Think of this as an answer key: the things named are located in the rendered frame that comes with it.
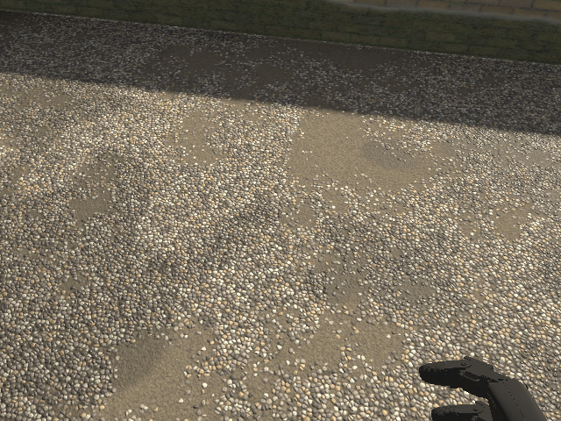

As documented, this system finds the robot right hand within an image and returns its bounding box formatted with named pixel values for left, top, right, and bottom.
left=419, top=356, right=547, bottom=421

